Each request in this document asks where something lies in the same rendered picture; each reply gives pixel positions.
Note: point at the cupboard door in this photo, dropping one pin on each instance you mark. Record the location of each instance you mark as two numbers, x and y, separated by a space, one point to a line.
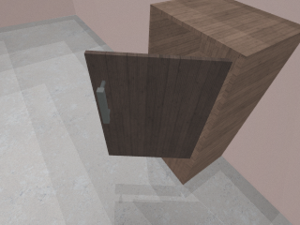
159 103

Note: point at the handle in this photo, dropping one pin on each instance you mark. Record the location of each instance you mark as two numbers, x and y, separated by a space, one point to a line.
102 102

